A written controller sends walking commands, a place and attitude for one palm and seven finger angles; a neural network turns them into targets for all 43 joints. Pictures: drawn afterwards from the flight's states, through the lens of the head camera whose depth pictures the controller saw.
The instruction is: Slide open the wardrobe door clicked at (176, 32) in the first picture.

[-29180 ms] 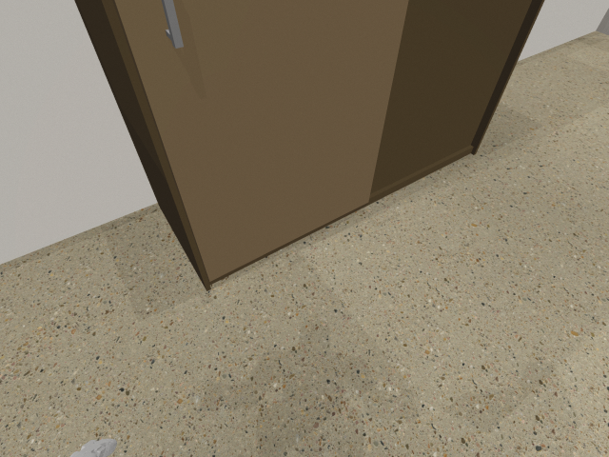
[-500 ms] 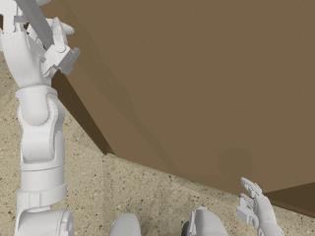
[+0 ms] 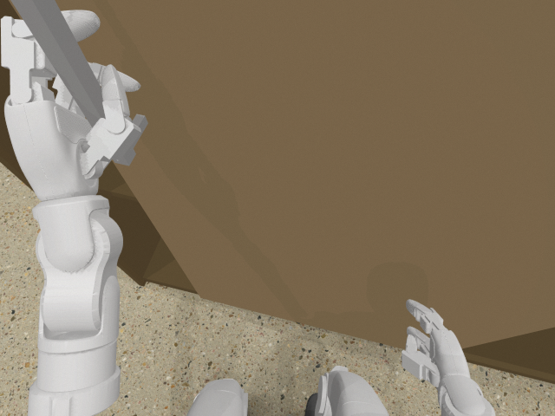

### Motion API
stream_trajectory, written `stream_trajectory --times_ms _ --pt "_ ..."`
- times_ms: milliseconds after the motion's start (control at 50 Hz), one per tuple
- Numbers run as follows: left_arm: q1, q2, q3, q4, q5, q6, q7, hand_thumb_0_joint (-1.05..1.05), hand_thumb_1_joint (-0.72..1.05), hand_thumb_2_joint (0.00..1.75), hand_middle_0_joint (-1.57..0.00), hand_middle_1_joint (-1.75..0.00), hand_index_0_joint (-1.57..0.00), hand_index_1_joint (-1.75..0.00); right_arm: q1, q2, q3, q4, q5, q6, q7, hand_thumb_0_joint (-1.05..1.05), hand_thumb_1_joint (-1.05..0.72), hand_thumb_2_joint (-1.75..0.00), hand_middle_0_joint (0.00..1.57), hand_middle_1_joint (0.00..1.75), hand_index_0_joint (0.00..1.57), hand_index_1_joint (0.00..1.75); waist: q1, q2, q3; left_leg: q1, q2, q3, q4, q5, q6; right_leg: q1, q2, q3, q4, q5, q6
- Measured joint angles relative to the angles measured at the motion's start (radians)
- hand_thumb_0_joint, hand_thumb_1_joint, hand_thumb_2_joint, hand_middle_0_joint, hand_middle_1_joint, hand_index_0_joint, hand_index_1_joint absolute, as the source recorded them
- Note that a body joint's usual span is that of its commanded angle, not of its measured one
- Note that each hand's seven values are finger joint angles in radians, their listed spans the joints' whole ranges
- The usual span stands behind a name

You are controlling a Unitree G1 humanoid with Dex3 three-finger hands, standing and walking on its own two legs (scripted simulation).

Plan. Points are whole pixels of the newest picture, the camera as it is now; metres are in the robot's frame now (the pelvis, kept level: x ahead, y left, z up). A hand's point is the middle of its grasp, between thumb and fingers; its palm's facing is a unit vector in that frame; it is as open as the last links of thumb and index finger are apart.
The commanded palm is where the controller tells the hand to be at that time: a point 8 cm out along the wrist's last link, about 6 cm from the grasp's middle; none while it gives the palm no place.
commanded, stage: step sideways, sliding the door along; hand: left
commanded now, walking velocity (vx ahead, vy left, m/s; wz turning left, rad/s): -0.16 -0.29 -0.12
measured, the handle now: (98, 77) +0.36 +0.23 +0.25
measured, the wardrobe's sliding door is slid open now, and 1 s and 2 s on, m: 0.22 0.46 0.46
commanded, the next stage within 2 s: stop walking and hold the door there in 1.12 s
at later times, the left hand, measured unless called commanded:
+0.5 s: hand (328, 170) +0.31 +0.02 +0.23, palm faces +0.23 -0.97 -0.04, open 6.2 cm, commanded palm +0.28 +0.03 +0.22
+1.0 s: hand (413, 186) +0.30 -0.04 +0.24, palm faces +0.31 -0.95 -0.03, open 6.3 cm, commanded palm +0.27 -0.07 +0.22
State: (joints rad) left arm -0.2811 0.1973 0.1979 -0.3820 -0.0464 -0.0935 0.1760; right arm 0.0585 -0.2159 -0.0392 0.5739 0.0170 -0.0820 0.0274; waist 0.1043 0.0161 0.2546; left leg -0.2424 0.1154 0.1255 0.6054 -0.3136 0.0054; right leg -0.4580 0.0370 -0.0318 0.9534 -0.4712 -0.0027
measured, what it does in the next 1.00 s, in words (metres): steps to the right: right foot, then left foot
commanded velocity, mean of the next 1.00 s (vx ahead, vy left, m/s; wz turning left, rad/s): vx -0.03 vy -0.29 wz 0.00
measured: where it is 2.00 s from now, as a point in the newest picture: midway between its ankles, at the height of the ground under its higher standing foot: outside the picture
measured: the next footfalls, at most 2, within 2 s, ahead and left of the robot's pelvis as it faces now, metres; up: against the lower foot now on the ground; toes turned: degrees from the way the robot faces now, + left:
right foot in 0.38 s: +0.00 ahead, -0.24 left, +0.00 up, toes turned -9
left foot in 0.62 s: -0.02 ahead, -0.03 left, +0.00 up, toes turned +4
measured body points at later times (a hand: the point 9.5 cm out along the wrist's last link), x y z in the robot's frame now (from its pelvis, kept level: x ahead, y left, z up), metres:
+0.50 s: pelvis -0.06 -0.12 +0.00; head +0.02 -0.15 +0.44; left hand +0.29 +0.07 +0.23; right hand +0.16 -0.34 -0.10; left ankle -0.05 +0.03 -0.68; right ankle -0.04 -0.24 -0.73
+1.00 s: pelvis -0.14 -0.24 +0.00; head -0.08 -0.23 +0.44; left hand +0.28 +0.01 +0.24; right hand +0.00 -0.46 -0.12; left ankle -0.06 -0.04 -0.73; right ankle -0.18 -0.40 -0.73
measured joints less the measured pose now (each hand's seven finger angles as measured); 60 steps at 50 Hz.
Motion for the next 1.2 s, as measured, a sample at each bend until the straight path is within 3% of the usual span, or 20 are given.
stream_trajectory --times_ms 60,160,300,380,420,460,500,580,620,640,680,740,800,960,1020,1040,1080,1120,1180,1200 --pt "0.006 -0.033 -0.050 0.003 0.018 -0.010 -0.013 -0.03 0.77 0.81 -0.47 -1.51 -0.19 -1.23 0.032 0.011 0.005 -0.012 -0.003 -0.017 0.025 0.01 -0.91 -0.90 0.20 0.29 0.21 0.30 0.008 0.022 0.002 0.030 0.058 -0.013 -0.055 0.026 -0.024 -0.019 0.004 -0.001 0.132 -0.006 0.019" --pt "0.007 -0.051 -0.104 0.013 0.017 0.003 -0.034 -0.02 0.77 0.80 -0.46 -1.47 -0.23 -1.26 0.064 0.044 0.021 -0.030 -0.003 -0.039 0.039 0.01 -0.90 -0.90 0.20 0.29 0.20 0.30 0.035 0.032 -0.009 0.069 0.138 -0.002 -0.150 0.091 -0.061 0.010 -0.030 -0.018 0.098 0.043 0.043" --pt "-0.029 -0.025 -0.092 0.077 -0.021 0.004 -0.024 -0.01 0.77 0.81 -0.46 -1.45 -0.22 -1.30 0.042 0.077 0.043 -0.045 -0.003 -0.060 0.027 0.01 -0.90 -0.90 0.20 0.29 0.20 0.30 0.035 0.050 -0.013 0.069 0.202 0.000 -0.180 0.141 -0.122 0.153 -0.025 -0.038 -0.206 0.087 0.050" --pt "-0.077 0.007 -0.047 0.132 -0.043 0.029 -0.004 -0.02 0.77 0.82 -0.48 -1.45 -0.18 -1.32 0.030 0.078 0.059 -0.047 0.016 -0.066 0.017 0.01 -0.90 -0.90 0.21 0.30 0.20 0.30 0.024 0.026 -0.036 0.003 0.187 -0.014 -0.079 0.112 -0.155 0.275 -0.038 -0.049 -0.476 0.287 0.038" --pt "-0.073 -0.011 -0.018 0.151 -0.038 0.023 0.011 -0.03 0.78 0.83 -0.50 -1.45 -0.17 -1.32 -0.005 0.042 0.059 -0.022 0.023 -0.054 0.001 0.01 -0.90 -0.90 0.21 0.30 0.20 0.30 -0.006 0.078 -0.035 -0.070 0.171 -0.080 0.058 -0.039 -0.097 0.256 -0.019 -0.069 -0.453 0.236 0.003" --pt "-0.048 -0.016 -0.017 0.139 -0.040 0.030 0.018 -0.03 0.79 0.83 -0.50 -1.45 -0.16 -1.33 -0.031 0.020 0.044 0.014 0.022 -0.036 -0.022 0.01 -0.90 -0.90 0.21 0.30 0.20 0.30 -0.019 0.068 -0.047 -0.146 0.062 -0.123 0.259 -0.219 -0.074 0.208 -0.042 -0.049 -0.428 0.225 -0.010" --pt "-0.026 -0.013 -0.025 0.124 -0.048 0.034 0.022 -0.02 0.79 0.83 -0.49 -1.44 -0.16 -1.33 -0.042 0.005 0.034 0.035 0.020 -0.012 -0.044 0.01 -0.90 -0.90 0.20 0.29 0.20 0.30 -0.037 0.042 -0.054 -0.179 -0.025 -0.101 0.363 -0.282 -0.066 0.187 -0.063 -0.030 -0.439 0.245 -0.016" --pt "-0.021 0.012 -0.050 0.131 -0.045 0.004 0.003 -0.02 0.78 0.82 -0.48 -1.42 -0.17 -1.35 -0.032 -0.011 0.024 0.040 0.011 0.044 -0.070 0.01 -0.91 -0.90 0.20 0.29 0.20 0.30 -0.081 -0.003 -0.081 -0.130 -0.090 -0.001 0.181 -0.180 -0.067 0.151 -0.068 -0.018 -0.452 0.273 -0.022" --pt "-0.039 0.035 -0.065 0.140 -0.036 0.003 -0.015 -0.03 0.77 0.81 -0.48 -1.42 -0.18 -1.34 -0.009 -0.016 0.017 0.028 0.008 0.059 -0.080 0.01 -0.91 -0.90 0.20 0.29 0.20 0.30 -0.097 -0.004 -0.106 -0.055 -0.071 0.038 -0.008 0.030 -0.053 0.114 -0.042 -0.023 -0.404 0.257 -0.023" --pt "-0.055 0.053 -0.073 0.149 -0.028 0.009 -0.027 -0.03 0.76 0.80 -0.48 -1.41 -0.18 -1.31 0.000 -0.013 0.006 0.024 0.008 0.061 -0.083 0.01 -0.91 -0.90 0.20 0.29 0.20 0.30 -0.103 -0.008 -0.109 -0.041 -0.062 0.044 -0.037 0.070 -0.003 0.088 -0.034 -0.025 -0.348 0.235 -0.012" --pt "-0.091 0.078 -0.081 0.194 -0.017 0.000 -0.051 -0.04 0.74 0.79 -0.48 -1.41 -0.17 -1.26 0.013 0.004 -0.010 0.033 0.004 0.060 -0.070 0.01 -0.91 -0.90 0.20 0.29 0.20 0.29 -0.093 -0.028 -0.087 -0.031 -0.043 0.058 -0.010 0.037 0.027 0.036 -0.014 0.011 -0.160 0.073 0.005" --pt "-0.123 0.079 -0.043 0.267 -0.020 0.000 -0.057 -0.03 0.76 0.80 -0.48 -1.40 -0.19 -1.26 0.048 0.014 -0.001 0.047 -0.002 0.048 -0.043 0.01 -0.91 -0.90 0.20 0.29 0.20 0.29 -0.089 -0.001 -0.076 -0.014 0.018 0.042 -0.031 0.036 0.003 -0.028 0.008 0.017 0.055 0.034 0.023" --pt "-0.168 0.078 -0.025 0.335 -0.032 0.027 -0.057 -0.01 0.77 0.81 -0.48 -1.40 -0.20 -1.29 0.089 0.023 0.014 0.061 0.002 0.050 -0.026 0.01 -0.91 -0.90 0.20 0.29 0.20 0.29 -0.061 0.026 -0.081 -0.004 0.080 0.028 -0.079 0.082 -0.031 -0.045 -0.022 0.006 0.085 0.107 0.039" --pt "-0.346 0.112 0.024 0.547 -0.041 0.100 -0.005 0.00 0.80 0.85 -0.47 -1.40 -0.17 -1.32 0.151 0.045 0.051 0.070 0.033 0.048 -0.031 0.01 -0.90 -0.90 0.20 0.29 0.20 0.30 -0.006 0.057 -0.097 -0.053 0.189 -0.051 -0.087 0.141 -0.117 0.177 -0.071 -0.040 -0.259 0.099 0.047" --pt "-0.440 0.155 0.051 0.641 -0.049 0.137 0.017 0.00 0.82 0.86 -0.46 -1.40 -0.13 -1.28 0.142 0.041 0.064 0.068 0.050 0.034 -0.033 0.01 -0.90 -0.90 0.20 0.30 0.20 0.30 0.001 0.032 -0.101 -0.118 0.182 -0.086 -0.007 0.121 -0.133 0.288 -0.074 -0.061 -0.436 0.179 0.045" --pt "-0.453 0.160 0.071 0.665 -0.049 0.138 0.028 -0.01 0.82 0.86 -0.46 -1.40 -0.11 -1.27 0.121 0.021 0.063 0.079 0.053 0.032 -0.036 0.01 -0.90 -0.90 0.21 0.30 0.20 0.30 -0.015 0.064 -0.089 -0.142 0.190 -0.116 0.029 0.104 -0.103 0.289 -0.059 -0.082 -0.425 0.166 0.045" --pt "-0.458 0.165 0.092 0.695 -0.061 0.138 0.039 -0.01 0.82 0.86 -0.45 -1.40 -0.08 -1.27 0.093 -0.011 0.049 0.104 0.057 0.042 -0.052 0.01 -0.90 -0.90 0.21 0.30 0.20 0.30 -0.044 0.082 -0.083 -0.190 0.137 -0.136 0.165 -0.040 -0.063 0.276 -0.070 -0.109 -0.385 0.131 0.039" --pt "-0.458 0.161 0.087 0.697 -0.063 0.138 0.045 -0.01 0.82 0.86 -0.43 -1.40 -0.07 -1.27 0.084 -0.033 0.036 0.123 0.055 0.053 -0.073 0.01 -0.90 -0.90 0.20 0.29 0.20 0.30 -0.046 0.055 -0.086 -0.195 0.057 -0.089 0.227 -0.146 -0.039 0.261 -0.105 -0.114 -0.359 0.110 0.032" --pt "-0.455 0.168 0.079 0.669 -0.072 0.141 0.047 -0.01 0.83 0.87 -0.42 -1.40 -0.07 -1.25 0.082 -0.066 0.012 0.113 0.048 0.060 -0.083 0.01 -0.90 -0.90 0.20 0.29 0.20 0.30 -0.029 0.048 -0.088 -0.122 0.034 -0.025 0.040 0.131 -0.018 0.169 -0.102 -0.092 -0.179 0.065 0.023" --pt "-0.460 0.178 0.082 0.668 -0.075 0.135 0.040 -0.01 0.83 0.87 -0.42 -1.40 -0.07 -1.24 0.071 -0.062 0.001 0.112 0.049 0.062 -0.074 0.01 -0.91 -0.90 0.20 0.29 0.20 0.30 -0.015 0.037 -0.069 -0.112 0.044 -0.017 0.053 0.119 -0.028 0.129 -0.086 -0.055 -0.077 0.014 0.018"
